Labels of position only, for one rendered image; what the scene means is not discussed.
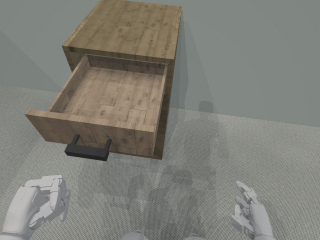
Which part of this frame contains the right robot hand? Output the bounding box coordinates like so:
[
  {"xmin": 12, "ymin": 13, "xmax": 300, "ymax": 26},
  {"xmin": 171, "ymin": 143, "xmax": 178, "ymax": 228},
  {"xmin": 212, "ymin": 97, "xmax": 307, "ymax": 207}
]
[{"xmin": 231, "ymin": 180, "xmax": 274, "ymax": 240}]

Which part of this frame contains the drawer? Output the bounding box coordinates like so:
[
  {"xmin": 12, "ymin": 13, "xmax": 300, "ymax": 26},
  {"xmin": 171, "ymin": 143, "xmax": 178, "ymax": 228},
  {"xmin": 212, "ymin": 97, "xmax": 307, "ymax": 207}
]
[{"xmin": 25, "ymin": 53, "xmax": 168, "ymax": 157}]

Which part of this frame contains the left robot hand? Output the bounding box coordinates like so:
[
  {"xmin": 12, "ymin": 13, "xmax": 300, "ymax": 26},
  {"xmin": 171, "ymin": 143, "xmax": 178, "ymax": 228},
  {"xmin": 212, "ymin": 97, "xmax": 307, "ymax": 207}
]
[{"xmin": 2, "ymin": 175, "xmax": 71, "ymax": 239}]

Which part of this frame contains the robot right shin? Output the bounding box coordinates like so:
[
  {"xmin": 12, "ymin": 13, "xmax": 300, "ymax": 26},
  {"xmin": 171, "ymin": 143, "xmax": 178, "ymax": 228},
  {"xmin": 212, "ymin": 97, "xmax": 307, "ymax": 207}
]
[{"xmin": 188, "ymin": 233, "xmax": 198, "ymax": 237}]

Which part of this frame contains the cabinet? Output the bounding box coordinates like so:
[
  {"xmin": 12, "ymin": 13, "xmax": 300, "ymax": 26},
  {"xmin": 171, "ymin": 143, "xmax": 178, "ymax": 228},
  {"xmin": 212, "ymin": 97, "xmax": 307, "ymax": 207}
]
[{"xmin": 62, "ymin": 0, "xmax": 182, "ymax": 160}]

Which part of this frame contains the handle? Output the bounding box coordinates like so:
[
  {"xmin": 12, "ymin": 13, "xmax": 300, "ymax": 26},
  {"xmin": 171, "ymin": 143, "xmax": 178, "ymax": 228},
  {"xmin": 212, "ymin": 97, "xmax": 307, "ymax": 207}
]
[{"xmin": 64, "ymin": 134, "xmax": 112, "ymax": 161}]

